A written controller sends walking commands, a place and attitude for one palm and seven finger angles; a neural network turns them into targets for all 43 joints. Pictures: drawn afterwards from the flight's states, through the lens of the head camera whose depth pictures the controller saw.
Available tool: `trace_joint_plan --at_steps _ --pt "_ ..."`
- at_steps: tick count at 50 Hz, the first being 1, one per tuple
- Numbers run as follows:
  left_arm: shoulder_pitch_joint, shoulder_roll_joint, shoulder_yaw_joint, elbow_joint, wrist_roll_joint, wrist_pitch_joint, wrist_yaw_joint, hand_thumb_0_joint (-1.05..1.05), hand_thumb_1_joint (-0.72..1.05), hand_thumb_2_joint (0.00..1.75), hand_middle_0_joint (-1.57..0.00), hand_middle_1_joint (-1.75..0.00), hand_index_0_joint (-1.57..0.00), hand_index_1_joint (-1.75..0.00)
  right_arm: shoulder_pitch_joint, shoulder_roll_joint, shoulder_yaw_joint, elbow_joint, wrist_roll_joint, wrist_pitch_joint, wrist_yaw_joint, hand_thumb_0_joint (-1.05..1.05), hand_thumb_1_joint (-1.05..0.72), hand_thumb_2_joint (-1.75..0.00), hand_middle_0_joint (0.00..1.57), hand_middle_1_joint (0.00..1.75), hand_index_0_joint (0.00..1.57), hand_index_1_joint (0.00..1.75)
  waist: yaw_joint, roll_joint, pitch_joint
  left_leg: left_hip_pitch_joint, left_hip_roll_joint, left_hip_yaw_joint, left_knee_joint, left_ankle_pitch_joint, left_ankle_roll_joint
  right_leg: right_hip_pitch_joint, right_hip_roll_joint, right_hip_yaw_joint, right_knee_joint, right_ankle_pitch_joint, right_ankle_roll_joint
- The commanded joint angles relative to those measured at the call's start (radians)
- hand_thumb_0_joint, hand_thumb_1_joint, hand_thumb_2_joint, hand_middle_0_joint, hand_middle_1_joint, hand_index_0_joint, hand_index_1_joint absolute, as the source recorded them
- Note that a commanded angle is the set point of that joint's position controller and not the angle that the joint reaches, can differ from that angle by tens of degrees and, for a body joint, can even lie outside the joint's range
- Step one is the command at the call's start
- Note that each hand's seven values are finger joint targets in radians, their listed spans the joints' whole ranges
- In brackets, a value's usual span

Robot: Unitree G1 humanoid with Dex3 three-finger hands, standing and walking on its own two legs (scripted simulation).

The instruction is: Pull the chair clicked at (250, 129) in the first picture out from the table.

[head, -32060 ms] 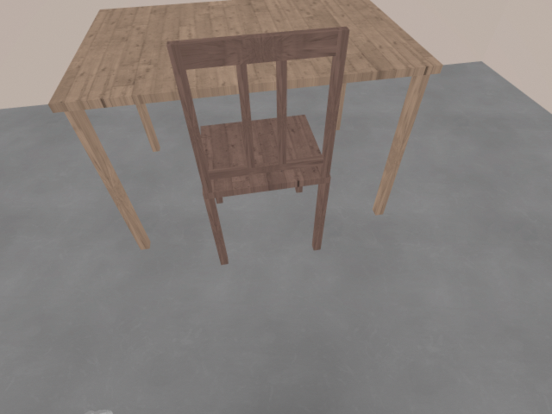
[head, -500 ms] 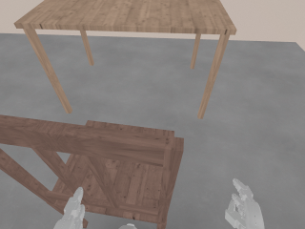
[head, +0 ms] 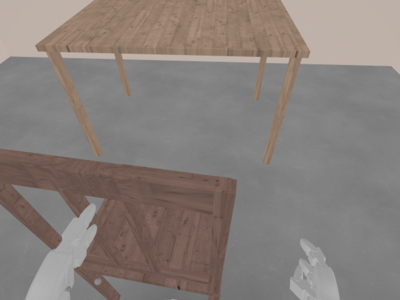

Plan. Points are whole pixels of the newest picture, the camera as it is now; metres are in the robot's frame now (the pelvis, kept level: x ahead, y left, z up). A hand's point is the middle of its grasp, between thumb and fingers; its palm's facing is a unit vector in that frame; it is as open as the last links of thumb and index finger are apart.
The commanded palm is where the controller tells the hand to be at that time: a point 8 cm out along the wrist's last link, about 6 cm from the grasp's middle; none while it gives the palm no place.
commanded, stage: draw the hand back to the body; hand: left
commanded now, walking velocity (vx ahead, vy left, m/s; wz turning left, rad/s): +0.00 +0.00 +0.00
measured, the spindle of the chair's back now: (98, 232) +0.25 +0.25 -0.02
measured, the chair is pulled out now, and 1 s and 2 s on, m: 0.70 0.69 0.69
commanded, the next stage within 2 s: step back with the hand held close in 0.98 s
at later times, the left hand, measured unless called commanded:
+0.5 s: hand (65, 244) +0.17 +0.22 +0.13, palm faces +0.21 -0.83 -0.52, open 8.6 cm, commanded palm +0.15 +0.28 +0.22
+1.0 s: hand (63, 239) +0.17 +0.23 +0.13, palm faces +0.26 -0.81 -0.53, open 6.1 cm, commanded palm +0.16 +0.28 +0.23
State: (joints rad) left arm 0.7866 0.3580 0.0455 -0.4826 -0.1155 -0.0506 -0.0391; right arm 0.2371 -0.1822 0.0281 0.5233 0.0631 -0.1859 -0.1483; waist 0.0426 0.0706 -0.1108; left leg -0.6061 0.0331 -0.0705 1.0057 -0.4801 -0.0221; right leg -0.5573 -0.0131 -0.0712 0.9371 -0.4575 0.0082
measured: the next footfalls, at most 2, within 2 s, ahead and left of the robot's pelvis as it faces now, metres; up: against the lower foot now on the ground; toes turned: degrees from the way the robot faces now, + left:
right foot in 1.94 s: -0.04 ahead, -0.13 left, +0.00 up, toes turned +2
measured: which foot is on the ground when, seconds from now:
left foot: down 0.00-1.00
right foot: down 0.00-1.00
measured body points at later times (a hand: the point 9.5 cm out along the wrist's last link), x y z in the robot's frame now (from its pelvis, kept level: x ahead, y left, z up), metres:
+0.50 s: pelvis +0.02 -0.01 +0.04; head +0.01 -0.04 +0.49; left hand +0.15 +0.26 +0.16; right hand +0.22 -0.22 -0.04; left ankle +0.02 +0.13 -0.68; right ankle +0.02 -0.13 -0.68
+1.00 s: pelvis +0.03 -0.02 +0.05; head +0.02 -0.05 +0.50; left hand +0.16 +0.27 +0.16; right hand +0.23 -0.23 -0.03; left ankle +0.02 +0.13 -0.68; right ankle +0.02 -0.13 -0.68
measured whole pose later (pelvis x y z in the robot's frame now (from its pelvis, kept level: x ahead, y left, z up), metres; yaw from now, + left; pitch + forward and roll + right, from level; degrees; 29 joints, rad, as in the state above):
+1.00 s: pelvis +0.03 -0.02 +0.05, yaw +1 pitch -6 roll +0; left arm 0.60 0.44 0.16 -0.38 -0.04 0.15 0.11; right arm 0.15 -0.23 0.06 0.71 0.02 -0.25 -0.12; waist 0.09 0.08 0.08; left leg -0.12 0.03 -0.06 0.53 -0.30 -0.05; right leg -0.10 -0.01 -0.08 0.53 -0.32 -0.02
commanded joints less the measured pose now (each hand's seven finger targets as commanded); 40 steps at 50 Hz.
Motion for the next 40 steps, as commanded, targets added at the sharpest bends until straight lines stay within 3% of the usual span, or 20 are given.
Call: trace_joint_plan --at_steps 1,5,7,10,15,18,19,21,25,30,31,33,37,40 --pt "-0.062 0.129 0.225 -0.279 0.053 0.000 0.195 0.00 -0.15 0.39 -0.05 -0.08 -0.05 -0.08 -0.135 -0.084 -0.008 -0.160 -0.022 -0.014 -0.026 0.00 -0.90 -0.90 0.20 0.30 0.20 0.30 0.016 0.025 0.045 0.138 0.009 0.020 -0.267 0.082 0.039 0.074 -0.032 0.027 -0.310 0.004 -0.056" --pt "-0.126 0.168 0.268 -0.286 0.062 0.005 0.221 0.00 -0.01 0.46 -0.07 -0.11 -0.07 -0.11 -0.148 -0.096 -0.003 -0.140 -0.029 -0.021 -0.030 0.00 -0.90 -0.90 0.20 0.30 0.20 0.30 0.019 0.020 0.057 0.220 0.008 0.024 -0.326 0.100 0.040 0.140 -0.034 0.036 -0.368 0.032 -0.054" --pt "-0.169 0.197 0.295 -0.297 0.065 0.004 0.230 0.00 0.07 0.50 -0.08 -0.13 -0.08 -0.13 -0.155 -0.105 0.000 -0.126 -0.031 -0.032 -0.029 0.00 -0.90 -0.90 0.20 0.30 0.20 0.30 0.021 0.053 0.052 0.250 0.002 0.020 -0.355 0.113 0.038 0.180 -0.034 0.041 -0.390 0.050 -0.056" --pt "-0.187 0.196 0.308 -0.310 0.068 -0.005 0.235 0.00 0.17 0.55 -0.10 -0.15 -0.10 -0.15 -0.155 -0.109 -0.002 -0.104 -0.036 -0.053 -0.024 0.00 -0.90 -0.90 0.20 0.30 0.20 0.30 0.023 0.052 0.038 0.316 0.003 0.020 -0.396 0.164 0.038 0.223 -0.036 0.036 -0.400 0.117 -0.052" --pt "-0.252 0.213 0.353 -0.282 0.063 -0.015 0.235 0.00 0.36 0.64 -0.13 -0.19 -0.13 -0.19 -0.171 -0.119 -0.006 -0.058 -0.042 -0.069 -0.017 0.00 -0.90 -0.90 0.20 0.30 0.20 0.30 0.023 0.010 0.046 0.377 0.002 0.026 -0.436 0.234 0.040 0.289 -0.039 0.048 -0.446 0.208 -0.048" --pt "-0.307 0.235 0.380 -0.309 0.069 -0.023 0.242 0.00 0.47 0.69 -0.14 -0.21 -0.14 -0.21 -0.175 -0.123 -0.006 -0.038 -0.043 -0.081 -0.012 0.00 -0.90 -0.90 0.20 0.30 0.20 0.30 0.026 0.085 0.036 0.423 -0.002 0.028 -0.466 0.281 0.036 0.325 -0.045 0.052 -0.456 0.255 -0.049" --pt "-0.314 0.232 0.384 -0.296 0.068 -0.024 0.242 0.00 0.50 0.71 -0.15 -0.22 -0.15 -0.22 -0.180 -0.121 -0.005 -0.032 -0.044 -0.084 -0.010 0.00 -0.90 -0.90 0.20 0.30 0.20 0.30 0.028 0.065 0.051 0.429 0.001 0.025 -0.476 0.284 0.035 0.325 -0.044 0.045 -0.461 0.258 -0.048" --pt "-0.353 0.258 0.404 -0.326 0.066 -0.029 0.243 0.00 0.57 0.74 -0.16 -0.23 -0.16 -0.23 -0.186 -0.130 -0.008 -0.025 -0.047 -0.093 -0.006 0.00 -0.90 -0.90 0.20 0.30 0.20 0.30 0.030 0.028 0.015 0.458 0.001 0.029 -0.482 0.326 0.042 0.358 -0.046 0.045 -0.463 0.310 -0.043" --pt "-0.413 0.295 0.437 -0.361 0.067 -0.026 0.249 0.00 0.72 0.81 -0.18 -0.26 -0.18 -0.26 -0.196 -0.136 -0.005 -0.003 -0.046 -0.108 -0.002 0.00 -0.90 -0.90 0.20 0.30 0.20 0.30 0.032 0.076 0.000 0.494 0.000 0.031 -0.503 0.375 0.040 0.395 -0.051 0.050 -0.473 0.360 -0.043" --pt "-0.502 0.352 0.474 -0.394 0.065 -0.026 0.258 0.00 0.90 0.90 -0.20 -0.30 -0.20 -0.30 -0.206 -0.146 0.000 0.012 -0.044 -0.121 0.001 0.00 -0.90 -0.90 0.20 0.30 0.20 0.30 0.032 0.089 0.004 0.513 -0.001 0.032 -0.522 0.367 0.041 0.410 -0.053 0.054 -0.497 0.353 -0.040" --pt "-0.491 0.344 0.472 -0.387 0.067 -0.025 0.258 0.00 0.90 0.90 -0.20 -0.30 -0.20 -0.30 -0.207 -0.145 0.000 0.017 -0.045 -0.125 0.003 0.00 -0.90 -0.90 0.20 0.30 0.20 0.30 0.035 0.111 -0.002 0.516 0.000 0.034 -0.524 0.383 0.040 0.419 -0.055 0.049 -0.490 0.369 -0.041" --pt "-0.477 0.325 0.459 -0.365 0.064 -0.017 0.252 0.00 0.90 0.90 -0.20 -0.30 -0.20 -0.30 -0.211 -0.144 0.000 0.022 -0.043 -0.126 0.008 0.00 -0.90 -0.90 0.20 0.30 0.20 0.30 0.030 0.092 0.001 0.519 0.000 0.032 -0.524 0.395 0.038 0.425 -0.052 0.044 -0.495 0.381 -0.037" --pt "-0.478 0.326 0.457 -0.376 0.066 -0.015 0.250 0.00 0.90 0.90 -0.20 -0.30 -0.20 -0.30 -0.219 -0.146 -0.003 0.028 -0.045 -0.131 0.016 0.00 -0.90 -0.90 0.20 0.30 0.20 0.30 0.032 0.119 -0.007 0.522 -0.004 0.029 -0.530 0.409 0.034 0.440 -0.046 0.043 -0.499 0.389 -0.038" --pt "-0.487 0.331 0.457 -0.383 0.065 -0.022 0.251 0.00 0.90 0.90 -0.20 -0.30 -0.20 -0.30 -0.216 -0.146 -0.002 0.024 -0.046 -0.130 0.015 0.00 -0.90 -0.90 0.20 0.30 0.20 0.30 0.031 0.106 -0.008 0.530 -0.003 0.032 -0.539 0.396 0.037 0.439 -0.048 0.034 -0.504 0.377 -0.033"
